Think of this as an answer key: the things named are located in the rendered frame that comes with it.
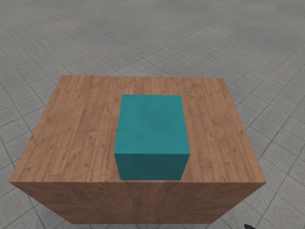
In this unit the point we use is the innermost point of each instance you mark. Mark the pedestal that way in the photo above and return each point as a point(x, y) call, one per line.
point(69, 165)

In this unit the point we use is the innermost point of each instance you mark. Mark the carton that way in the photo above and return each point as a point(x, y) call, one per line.
point(151, 139)

